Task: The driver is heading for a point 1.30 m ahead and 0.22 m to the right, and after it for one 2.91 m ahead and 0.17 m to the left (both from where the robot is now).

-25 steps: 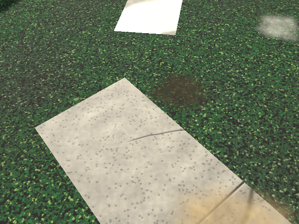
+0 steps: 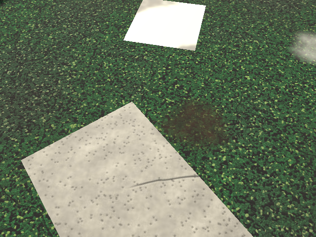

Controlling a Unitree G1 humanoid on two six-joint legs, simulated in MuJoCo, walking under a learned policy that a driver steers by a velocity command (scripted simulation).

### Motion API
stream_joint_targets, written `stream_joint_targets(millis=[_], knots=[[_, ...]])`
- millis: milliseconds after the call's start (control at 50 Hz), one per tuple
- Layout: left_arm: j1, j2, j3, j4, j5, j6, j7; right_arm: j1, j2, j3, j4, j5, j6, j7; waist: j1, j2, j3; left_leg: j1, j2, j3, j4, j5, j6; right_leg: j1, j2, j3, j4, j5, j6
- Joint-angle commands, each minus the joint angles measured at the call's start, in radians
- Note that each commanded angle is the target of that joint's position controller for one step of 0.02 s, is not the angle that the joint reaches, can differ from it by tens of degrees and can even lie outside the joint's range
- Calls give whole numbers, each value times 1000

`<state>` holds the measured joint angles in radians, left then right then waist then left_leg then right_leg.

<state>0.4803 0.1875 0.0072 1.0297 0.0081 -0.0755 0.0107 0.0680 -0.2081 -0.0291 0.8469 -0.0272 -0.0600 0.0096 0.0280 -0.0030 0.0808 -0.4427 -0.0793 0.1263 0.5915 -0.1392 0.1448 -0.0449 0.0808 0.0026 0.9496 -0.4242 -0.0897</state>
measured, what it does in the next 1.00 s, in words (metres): walks ahead: right foot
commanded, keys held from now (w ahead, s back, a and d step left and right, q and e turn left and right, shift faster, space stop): w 1.00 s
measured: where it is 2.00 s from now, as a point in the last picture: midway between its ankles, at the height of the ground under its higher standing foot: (177, 107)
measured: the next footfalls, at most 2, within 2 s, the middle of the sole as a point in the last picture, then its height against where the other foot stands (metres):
right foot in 0.52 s outside the picture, level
left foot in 1.08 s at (157, 169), level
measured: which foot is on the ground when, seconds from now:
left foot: down 0.00-0.54, up 0.56-1.00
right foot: up 0.00-0.50, down 0.52-1.00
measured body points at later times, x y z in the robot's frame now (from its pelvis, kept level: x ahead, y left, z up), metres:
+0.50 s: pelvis +0.27 -0.03 +0.01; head +0.31 -0.03 +0.46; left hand +0.49 +0.17 -0.09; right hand +0.16 -0.26 -0.13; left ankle +0.10 +0.05 -0.71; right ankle +0.41 -0.12 -0.71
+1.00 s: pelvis +0.53 -0.04 +0.02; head +0.57 -0.04 +0.47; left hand +0.43 +0.18 -0.12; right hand +0.73 -0.25 -0.09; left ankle +0.70 +0.07 -0.68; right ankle +0.41 -0.12 -0.71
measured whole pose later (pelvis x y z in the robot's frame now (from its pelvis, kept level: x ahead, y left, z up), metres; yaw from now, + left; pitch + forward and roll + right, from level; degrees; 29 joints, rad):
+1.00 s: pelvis +0.53 -0.04 +0.02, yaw +1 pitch +0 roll -2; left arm 0.49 0.17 0.02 1.08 0.02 -0.10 0.01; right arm 0.01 -0.19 -0.02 0.88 -0.02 -0.04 0.03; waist 0.07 0.03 0.05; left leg -0.57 0.06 0.07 0.62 -0.05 0.06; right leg 0.11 0.09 -0.07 0.18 -0.30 -0.07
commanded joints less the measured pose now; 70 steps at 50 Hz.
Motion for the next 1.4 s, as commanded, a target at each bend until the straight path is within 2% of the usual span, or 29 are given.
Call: stream_joint_targets(millis=[20,40,80,140,300,400,460,500,520,540,560,580,600,620,640,680,720,840,960,1020,1060,1080,1100,1120,1140,1180,1220,1260,1400], knots=[[-38,148,35,-104,12,-15,-9,218,-142,-50,41,27,4,3,-84,37,-112,487,421,-675,-382,-333,220,-580,-78,67,452,84,-22],[-75,134,35,-111,15,-16,-13,192,-93,-38,51,21,-6,6,-52,-19,-22,352,381,-583,-425,-248,183,-547,-111,61,378,113,-23],[-62,87,29,-103,30,9,-24,208,-51,-19,84,13,-28,-1,4,-13,-8,225,305,-436,-453,-82,122,-442,-151,63,276,135,-5],[-96,61,26,-115,30,29,-35,279,-81,-22,127,18,-52,-1,16,20,-2,200,269,-322,-483,51,112,-460,-174,26,185,187,22],[-440,66,20,-217,14,34,-42,442,-92,-10,179,22,-47,-6,-76,53,26,367,220,-207,-485,262,29,-611,-175,-57,-185,460,67],[-570,69,17,-258,13,27,-41,515,-97,-5,211,5,-40,-21,-113,69,35,547,263,-206,-413,413,50,-634,-133,-78,-319,402,46],[-537,83,24,-260,12,14,-36,482,-116,-10,218,-1,-37,-30,-68,81,22,590,292,-191,-321,622,45,-529,-95,-88,-393,288,2],[-316,114,44,-187,16,0,-21,446,-134,-13,218,4,-34,-30,29,78,-87,553,266,-156,-87,825,16,-246,-31,-112,-476,271,-43],[-136,157,63,-130,32,-10,-9,428,-127,-9,207,13,-36,-27,102,58,-184,403,233,-131,118,677,-2,17,-89,-49,-492,297,-80],[24,261,90,-109,60,-15,2,451,-59,9,163,37,-40,-21,128,-89,-335,120,143,-72,465,235,-36,313,-376,298,-505,201,-161],[16,270,98,-99,34,1,-11,530,-59,-3,180,50,-39,-17,87,-215,-423,-115,-9,-112,734,-379,-52,416,-524,691,-639,211,-276],[-91,215,88,-109,6,7,-19,444,-123,-21,167,23,-34,-20,49,-75,-258,-202,69,-183,763,-298,-40,282,-467,565,-667,162,-241],[-179,156,72,-121,0,1,-24,359,-104,-19,141,17,-39,-14,26,-39,-139,-203,104,-181,718,-214,-41,132,-427,432,-706,205,-213],[-219,112,61,-118,6,-6,-25,330,-79,-17,136,16,-37,-10,-9,-13,-71,-163,138,-175,652,-169,-45,16,-377,334,-744,282,-173],[-215,81,50,-101,5,-13,-22,322,-69,-19,131,-1,-24,-5,-37,-28,-43,-119,158,-175,600,-151,-55,-59,-335,263,-762,346,-142],[-170,68,43,-68,5,-28,-17,348,-33,-15,139,-11,0,9,-62,-44,-48,-68,159,-154,560,-129,-73,-106,-297,186,-783,441,-124],[-125,98,48,-44,0,-37,-16,305,-33,-17,121,-12,12,17,-73,-47,-33,-111,168,-133,519,-88,-86,-111,-282,138,-803,495,-127],[-21,102,38,-11,1,-35,-15,25,-36,-8,26,2,16,22,-17,-55,22,-197,174,-76,220,117,-117,-69,-240,57,-835,584,-102],[78,117,38,31,14,-28,1,-132,-47,-3,-28,7,8,18,26,-64,40,-201,137,-55,31,107,-83,118,-293,55,-790,673,-110],[49,134,43,37,21,-23,11,-88,-62,-12,-25,6,-6,13,-14,-66,18,-92,96,-39,-38,-6,-39,170,-311,34,-682,893,-94],[17,145,46,36,17,-18,9,154,-90,-34,57,1,-21,-3,-115,-47,-105,213,34,-10,-127,0,3,121,-268,-11,-408,1049,-62],[7,128,38,16,8,-20,6,335,-148,-55,106,-20,-31,-14,-178,-7,-213,483,151,-137,-129,-27,49,-62,-229,-35,-167,832,-43],[100,34,19,-13,-34,-20,-6,453,-256,-84,116,-40,-30,-18,-162,203,-364,784,462,-610,-193,-138,182,-419,-65,-111,245,263,11],[74,109,43,0,-8,-18,-5,394,-227,-80,115,0,-14,-6,-142,135,-357,737,490,-800,-313,-146,200,-540,-24,18,375,-77,-3],[-17,118,51,-30,2,-16,-7,276,-184,-68,100,18,-11,-3,-91,86,-189,590,451,-633,-331,-182,167,-600,-89,44,380,9,-11],[-92,84,50,-44,12,-14,-14,180,-84,-41,92,16,-24,2,-39,35,-56,360,360,-437,-405,-70,99,-539,-153,38,264,120,-6],[-54,46,45,-29,29,15,-26,198,-43,-27,118,15,-38,-6,3,57,-43,267,307,-316,-438,30,60,-454,-168,31,203,149,14],[-74,43,48,-38,27,33,-34,253,-69,-31,142,14,-54,-10,12,53,-34,259,297,-249,-459,103,54,-476,-165,28,183,186,22],[-336,47,43,-131,13,41,-45,353,-74,-21,165,12,-62,-20,-31,53,28,339,269,-77,-494,222,-4,-627,-161,2,-83,429,36]])
Keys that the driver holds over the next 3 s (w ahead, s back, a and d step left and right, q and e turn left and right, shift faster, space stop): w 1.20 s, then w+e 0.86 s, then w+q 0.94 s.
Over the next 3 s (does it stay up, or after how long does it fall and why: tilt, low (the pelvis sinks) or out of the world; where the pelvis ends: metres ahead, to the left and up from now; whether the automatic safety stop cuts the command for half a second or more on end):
stays up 1.55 -0.25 0.03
